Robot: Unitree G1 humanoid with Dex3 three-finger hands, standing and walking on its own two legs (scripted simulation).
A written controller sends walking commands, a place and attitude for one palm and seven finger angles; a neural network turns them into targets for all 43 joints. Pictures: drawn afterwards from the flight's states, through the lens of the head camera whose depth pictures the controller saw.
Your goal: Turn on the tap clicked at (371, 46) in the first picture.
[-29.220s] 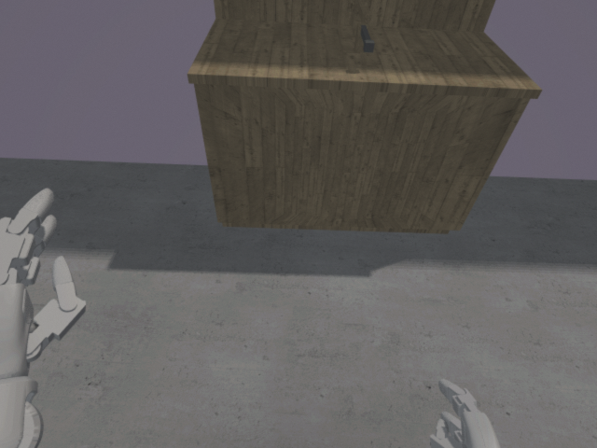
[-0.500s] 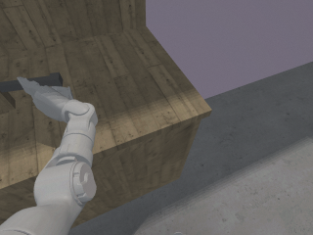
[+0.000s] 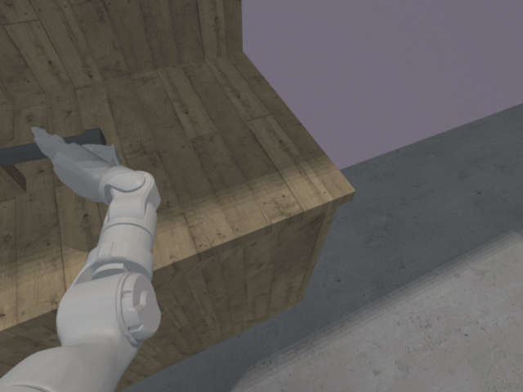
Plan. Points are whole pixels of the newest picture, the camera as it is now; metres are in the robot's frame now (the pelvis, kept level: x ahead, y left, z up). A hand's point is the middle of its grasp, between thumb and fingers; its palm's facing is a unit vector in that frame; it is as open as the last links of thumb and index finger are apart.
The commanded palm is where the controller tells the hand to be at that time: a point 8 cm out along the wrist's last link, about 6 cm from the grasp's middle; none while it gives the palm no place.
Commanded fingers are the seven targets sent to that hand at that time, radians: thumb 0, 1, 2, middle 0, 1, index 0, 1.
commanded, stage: lift the hand up off the lever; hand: left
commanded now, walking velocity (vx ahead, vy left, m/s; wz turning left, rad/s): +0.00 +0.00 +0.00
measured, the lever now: (95, 140) +0.51 +0.25 +0.10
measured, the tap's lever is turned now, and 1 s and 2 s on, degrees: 82 82 82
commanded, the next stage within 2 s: draw the hand back beside the body in 1.98 s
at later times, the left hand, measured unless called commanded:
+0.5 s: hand (102, 154) +0.44 +0.21 +0.13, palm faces +0.83 -0.55 -0.10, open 7.8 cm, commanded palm +0.39 +0.22 +0.13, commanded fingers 0.00 0.90 0.90 -0.15 -0.15 -0.15 -0.15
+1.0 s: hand (96, 145) +0.45 +0.21 +0.15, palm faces +0.84 -0.53 -0.12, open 7.8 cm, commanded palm +0.39 +0.22 +0.15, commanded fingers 0.00 0.90 0.90 -0.15 -0.15 -0.15 -0.15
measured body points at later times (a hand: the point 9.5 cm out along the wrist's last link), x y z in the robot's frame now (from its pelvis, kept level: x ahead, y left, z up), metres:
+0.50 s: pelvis +0.00 +0.00 +0.01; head +0.02 -0.01 +0.46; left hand +0.40 +0.23 +0.14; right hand +0.08 -0.25 -0.12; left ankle -0.02 +0.12 -0.71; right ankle -0.01 -0.08 -0.71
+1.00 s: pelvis -0.01 -0.01 +0.01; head +0.02 -0.02 +0.46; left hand +0.40 +0.24 +0.15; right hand +0.04 -0.27 -0.13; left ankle -0.02 +0.12 -0.71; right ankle -0.01 -0.08 -0.71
